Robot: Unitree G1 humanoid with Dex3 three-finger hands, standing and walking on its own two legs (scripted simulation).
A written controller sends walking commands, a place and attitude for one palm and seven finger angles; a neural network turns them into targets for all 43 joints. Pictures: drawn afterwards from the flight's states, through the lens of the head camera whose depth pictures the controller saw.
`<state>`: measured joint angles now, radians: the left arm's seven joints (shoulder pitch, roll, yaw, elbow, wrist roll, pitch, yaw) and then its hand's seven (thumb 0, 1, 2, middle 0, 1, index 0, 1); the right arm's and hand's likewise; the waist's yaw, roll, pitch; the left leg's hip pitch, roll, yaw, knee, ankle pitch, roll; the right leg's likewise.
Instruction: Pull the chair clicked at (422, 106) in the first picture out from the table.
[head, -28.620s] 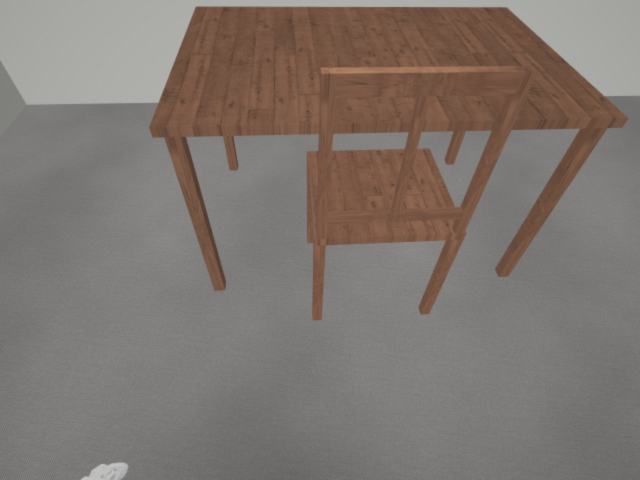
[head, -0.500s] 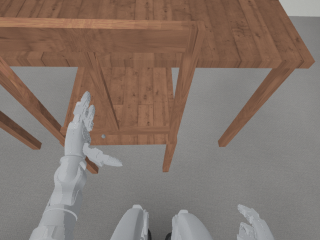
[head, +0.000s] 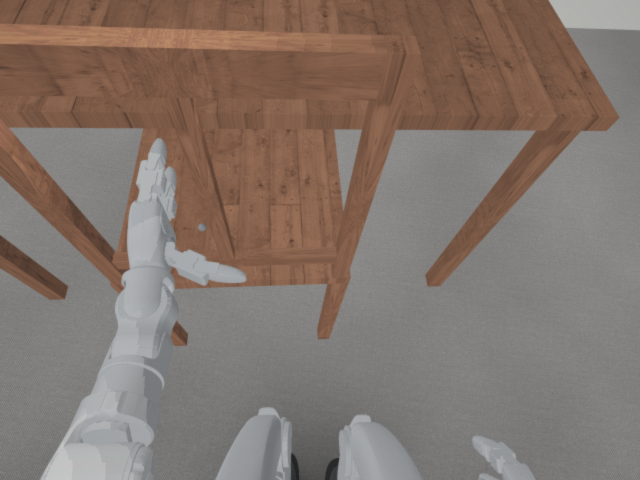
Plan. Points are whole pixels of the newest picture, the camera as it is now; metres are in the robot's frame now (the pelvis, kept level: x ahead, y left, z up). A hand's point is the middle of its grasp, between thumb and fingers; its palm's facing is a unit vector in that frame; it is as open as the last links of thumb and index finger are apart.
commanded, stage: push the fingers through the gap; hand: left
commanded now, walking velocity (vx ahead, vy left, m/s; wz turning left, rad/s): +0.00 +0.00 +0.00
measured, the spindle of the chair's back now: (209, 195) +0.45 +0.15 +0.04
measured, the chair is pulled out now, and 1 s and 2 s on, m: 0.00 0.00 0.02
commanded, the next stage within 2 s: hook a spindle and tug to test in 0.38 s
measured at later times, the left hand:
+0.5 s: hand (205, 227) +0.42 +0.15 +0.01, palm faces +0.08 -1.00 -0.04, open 17.0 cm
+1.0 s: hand (209, 225) +0.42 +0.15 +0.02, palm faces +0.10 -0.99 -0.04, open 12.8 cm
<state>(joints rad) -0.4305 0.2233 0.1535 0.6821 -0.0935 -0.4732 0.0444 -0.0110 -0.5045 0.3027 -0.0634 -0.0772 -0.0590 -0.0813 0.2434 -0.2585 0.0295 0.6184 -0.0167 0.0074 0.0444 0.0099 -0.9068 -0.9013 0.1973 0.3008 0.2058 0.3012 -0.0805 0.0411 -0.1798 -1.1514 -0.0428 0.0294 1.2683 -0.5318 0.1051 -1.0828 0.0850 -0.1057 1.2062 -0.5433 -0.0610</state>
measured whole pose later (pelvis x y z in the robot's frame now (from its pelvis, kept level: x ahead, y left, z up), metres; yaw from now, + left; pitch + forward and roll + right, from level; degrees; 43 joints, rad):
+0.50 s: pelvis +0.00 +0.00 +0.00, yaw +0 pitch +24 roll -5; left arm -0.48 0.24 0.16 0.77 -0.09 -0.47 0.02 -0.01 -0.50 0.30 -0.06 -0.08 -0.06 -0.08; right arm 0.24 -0.26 0.02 0.61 -0.01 0.03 0.06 0.01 -0.91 -0.90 0.20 0.30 0.21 0.30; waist -0.08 0.05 -0.18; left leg -1.16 -0.04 0.02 1.27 -0.53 0.10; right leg -1.09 0.09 -0.11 1.20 -0.54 -0.06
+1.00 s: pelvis +0.01 -0.01 +0.00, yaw +0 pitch +24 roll -4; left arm -0.44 0.23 0.18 0.73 -0.11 -0.47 0.02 -0.01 -0.29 0.39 -0.37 -1.04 -0.37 -1.04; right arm 0.26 -0.26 0.03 0.60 -0.01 0.03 0.06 0.01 -0.91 -0.90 0.20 0.30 0.20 0.30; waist -0.08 0.04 -0.18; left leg -1.14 -0.04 0.03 1.25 -0.54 0.10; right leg -1.08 0.09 -0.10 1.20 -0.55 -0.07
